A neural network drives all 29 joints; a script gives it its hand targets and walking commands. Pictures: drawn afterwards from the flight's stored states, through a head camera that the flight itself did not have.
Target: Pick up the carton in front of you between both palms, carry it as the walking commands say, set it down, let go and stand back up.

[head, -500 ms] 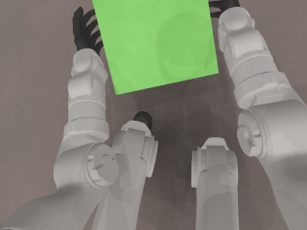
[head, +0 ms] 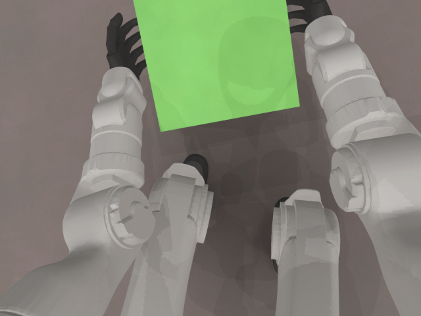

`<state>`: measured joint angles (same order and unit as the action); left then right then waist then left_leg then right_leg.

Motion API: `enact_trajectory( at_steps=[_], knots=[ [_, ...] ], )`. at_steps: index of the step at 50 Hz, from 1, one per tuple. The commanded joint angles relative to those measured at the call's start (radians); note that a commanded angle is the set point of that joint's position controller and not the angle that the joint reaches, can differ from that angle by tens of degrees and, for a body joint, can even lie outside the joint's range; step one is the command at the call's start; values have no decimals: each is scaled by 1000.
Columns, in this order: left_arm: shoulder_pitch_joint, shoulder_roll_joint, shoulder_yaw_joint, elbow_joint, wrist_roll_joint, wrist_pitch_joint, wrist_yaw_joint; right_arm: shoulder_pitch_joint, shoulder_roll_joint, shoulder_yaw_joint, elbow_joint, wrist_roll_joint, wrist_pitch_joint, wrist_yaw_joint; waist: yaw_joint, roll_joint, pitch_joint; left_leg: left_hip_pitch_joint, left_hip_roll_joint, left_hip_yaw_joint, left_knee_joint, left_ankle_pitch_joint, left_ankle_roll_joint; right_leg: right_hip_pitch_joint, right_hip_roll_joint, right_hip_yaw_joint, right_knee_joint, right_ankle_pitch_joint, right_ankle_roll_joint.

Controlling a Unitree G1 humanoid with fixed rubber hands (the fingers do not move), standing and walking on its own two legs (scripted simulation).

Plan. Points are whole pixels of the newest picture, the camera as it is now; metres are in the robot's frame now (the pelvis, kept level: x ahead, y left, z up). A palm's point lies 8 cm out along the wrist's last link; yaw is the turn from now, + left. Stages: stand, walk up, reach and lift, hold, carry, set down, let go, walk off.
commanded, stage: set down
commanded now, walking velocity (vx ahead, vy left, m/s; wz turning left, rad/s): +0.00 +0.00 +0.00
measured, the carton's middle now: (221, 67) +0.49 +0.08 -0.26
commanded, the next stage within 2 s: let go in 1.86 s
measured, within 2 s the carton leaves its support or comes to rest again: rests again in 0.16 s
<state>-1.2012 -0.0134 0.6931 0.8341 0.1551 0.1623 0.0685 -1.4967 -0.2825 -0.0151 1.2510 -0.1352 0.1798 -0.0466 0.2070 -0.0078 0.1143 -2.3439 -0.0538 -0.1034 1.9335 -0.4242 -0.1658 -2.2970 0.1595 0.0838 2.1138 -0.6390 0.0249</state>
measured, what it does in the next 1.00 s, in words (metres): stands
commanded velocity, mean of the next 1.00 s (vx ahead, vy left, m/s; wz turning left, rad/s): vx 0.00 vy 0.00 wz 0.00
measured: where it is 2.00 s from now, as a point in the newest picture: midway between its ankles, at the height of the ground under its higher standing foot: (234, 226)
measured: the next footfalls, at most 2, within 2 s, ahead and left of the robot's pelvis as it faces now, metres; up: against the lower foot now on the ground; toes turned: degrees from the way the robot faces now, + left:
none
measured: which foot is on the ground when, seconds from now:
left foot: down 0.00-1.00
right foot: down 0.00-1.00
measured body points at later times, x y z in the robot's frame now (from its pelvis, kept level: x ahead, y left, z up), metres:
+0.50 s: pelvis +0.00 +0.01 -0.01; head +0.36 -0.04 +0.25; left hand +0.47 +0.24 -0.18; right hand +0.56 -0.06 -0.21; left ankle +0.15 +0.16 -0.37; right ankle +0.07 -0.11 -0.37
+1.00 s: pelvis -0.01 +0.02 -0.01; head +0.36 -0.01 +0.25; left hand +0.45 +0.27 -0.17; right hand +0.59 -0.08 -0.17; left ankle +0.15 +0.16 -0.37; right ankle +0.07 -0.10 -0.37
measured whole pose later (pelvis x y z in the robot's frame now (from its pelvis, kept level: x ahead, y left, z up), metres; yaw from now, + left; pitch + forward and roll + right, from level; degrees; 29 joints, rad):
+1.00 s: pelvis -0.01 +0.02 -0.01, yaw +1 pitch +42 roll +5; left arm -1.11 0.13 0.34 0.84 -0.26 0.01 0.17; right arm -1.49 -0.48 0.19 1.07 0.08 0.12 -0.02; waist 0.20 0.05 0.23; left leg -2.31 -0.04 -0.02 1.96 -0.39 -0.09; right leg -2.25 0.03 0.09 2.15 -0.63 0.03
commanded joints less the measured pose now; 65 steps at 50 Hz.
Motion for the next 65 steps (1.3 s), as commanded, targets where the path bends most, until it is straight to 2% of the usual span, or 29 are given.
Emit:
enact_trajectory(
  at_steps=[1, 5, 17, 20, 24, 26, 29, 31, 33, 37, 40, 42, 48, 51, 56, 60, 65],
  knots=[
    [-408, -579, -270, 13, -48, -15, -168, -391, 651, 97, -150, 51, -74, 171, 17, -224, -866, 506, -36, 220, 5, 302, 72, 340, -39, -46, -263, 345, -42],
    [-391, -561, -255, 41, -51, -23, -165, -391, 624, 103, -157, 52, -82, 172, 13, -226, -842, 492, -37, 213, 13, 304, 74, 331, -48, -40, -251, 353, -45],
    [-363, -448, -204, 99, -54, -35, -154, -284, 501, 42, -91, -23, -73, 175, -43, -190, -710, 415, -40, 197, 26, 236, 78, 281, -65, -28, -236, 297, -65],
    [-352, -425, -196, 108, -58, -40, -150, -279, 473, 40, -89, -34, -72, 175, -44, -186, -694, 410, -39, 199, 29, 229, 76, 288, -69, -24, -232, 295, -67],
    [-320, -385, -181, 121, -64, -57, -136, -304, 405, 65, -107, -29, -76, 163, -28, -185, -694, 431, -32, 208, 36, 237, 66, 324, -81, -17, -224, 306, -59],
    [-278, -313, -154, 135, -70, -76, -114, -318, 318, 77, -110, -19, -79, 146, -16, -187, -702, 452, -25, 215, 41, 246, 57, 353, -90, -15, -218, 315, -52],
    [-141, -27, -85, 148, -99, -126, -34, -286, 14, 61, -105, 11, -90, 79, -6, -178, -722, 484, -2, 226, 44, 267, 36, 402, -112, -8, -211, 318, -36],
    [-87, 153, -102, 157, -147, -162, 25, -285, -180, 75, -98, 52, -101, 29, 7, -177, -746, 490, 15, 232, 47, 291, 23, 429, -134, 2, -208, 317, -29],
    [-93, 189, -152, 182, -207, -183, 41, -314, -206, 122, -98, 105, -107, 17, 18, -213, -769, 472, 25, 236, 51, 306, 27, 462, -150, 9, -207, 323, -28],
    [-126, 181, -247, 201, -313, -204, 37, -368, -156, 215, -146, 205, -119, 40, 50, -279, -815, 450, 38, 234, 50, 333, 50, 509, -167, 17, -185, 338, -27],
    [-107, 169, -288, 170, -357, -210, 46, -378, -148, 250, -190, 243, -119, 52, 63, -298, -872, 492, 43, 234, 36, 355, 58, 556, -169, 7, -177, 349, -22],
    [-85, 168, -307, 125, -383, -208, 56, -373, -170, 252, -206, 247, -115, 51, 60, -298, -930, 536, 41, 235, 22, 365, 60, 594, -167, -5, -178, 346, -21],
    [1, 190, -351, -100, -431, -167, 110, -341, -251, 188, -307, 213, -80, 27, 19, -288, -1193, 746, 18, 241, -48, 375, 65, 729, -149, -65, -218, 301, -23],
    [16, 215, -351, -200, -400, -128, 143, -313, -282, 132, -334, 200, -48, 23, 29, -260, -1242, 818, -2, 248, -105, 342, 69, 736, -133, -93, -251, 244, -28],
    [40, 187, -325, -279, -307, -74, 172, -249, -279, 84, -262, 204, -21, 62, 71, -169, -1096, 847, -10, 250, -194, 274, 67, 602, -114, -98, -325, 128, -45],
    [62, 126, -338, -298, -284, -53, 168, -206, -279, 56, -202, 191, -22, 94, 63, -135, -1036, 868, -11, 239, -252, 265, 65, 546, -105, -100, -384, 117, -55],
    [95, 82, -343, -318, -277, -33, 157, -182, -288, 22, -190, 153, -23, 112, 46, -143, -1054, 900, -16, 230, -322, 259, 59, 578, -97, -106, -459, 133, -59]
  ],
)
